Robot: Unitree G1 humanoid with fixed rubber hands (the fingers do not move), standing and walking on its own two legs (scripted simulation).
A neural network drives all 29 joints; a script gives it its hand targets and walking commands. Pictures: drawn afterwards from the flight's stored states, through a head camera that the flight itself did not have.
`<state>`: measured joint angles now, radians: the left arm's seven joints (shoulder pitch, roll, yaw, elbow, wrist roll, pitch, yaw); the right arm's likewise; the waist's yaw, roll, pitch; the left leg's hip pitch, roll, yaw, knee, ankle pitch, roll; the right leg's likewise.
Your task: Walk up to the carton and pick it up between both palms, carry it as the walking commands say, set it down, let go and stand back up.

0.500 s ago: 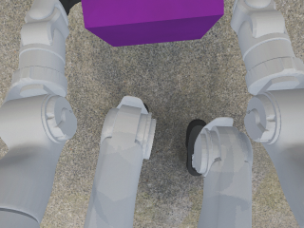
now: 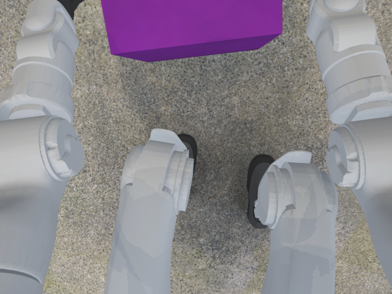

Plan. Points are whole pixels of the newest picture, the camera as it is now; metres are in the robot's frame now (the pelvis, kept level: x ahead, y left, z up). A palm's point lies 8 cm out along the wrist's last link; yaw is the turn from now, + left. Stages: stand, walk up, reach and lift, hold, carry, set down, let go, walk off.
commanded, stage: set down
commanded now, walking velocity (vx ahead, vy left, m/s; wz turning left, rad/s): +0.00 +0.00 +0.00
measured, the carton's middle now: out of the picture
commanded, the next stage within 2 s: let go in 1.64 s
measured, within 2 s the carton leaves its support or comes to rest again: neither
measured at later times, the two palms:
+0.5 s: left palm out of the picture +0.49 +0.35 -0.12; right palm out of the picture +0.58 -0.07 -0.13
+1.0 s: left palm out of the picture +0.49 +0.35 +0.03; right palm out of the picture +0.59 -0.09 +0.03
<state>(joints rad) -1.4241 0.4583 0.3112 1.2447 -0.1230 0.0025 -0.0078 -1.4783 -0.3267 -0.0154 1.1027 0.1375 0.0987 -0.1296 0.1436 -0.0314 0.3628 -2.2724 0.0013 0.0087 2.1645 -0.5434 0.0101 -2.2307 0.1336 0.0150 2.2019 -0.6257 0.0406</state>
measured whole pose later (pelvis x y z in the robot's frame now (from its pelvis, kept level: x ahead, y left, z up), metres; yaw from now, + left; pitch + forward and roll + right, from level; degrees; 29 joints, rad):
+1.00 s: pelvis +0.01 +0.01 +0.11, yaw +0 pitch +42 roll -1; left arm -1.22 0.43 0.37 1.01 -0.12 0.18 -0.04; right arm -1.34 -0.36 -0.16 1.00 0.06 0.23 -0.07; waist 0.15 -0.06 0.05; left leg -2.03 -0.01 0.02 1.79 -0.50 0.04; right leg -1.98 0.08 0.03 1.81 -0.56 0.04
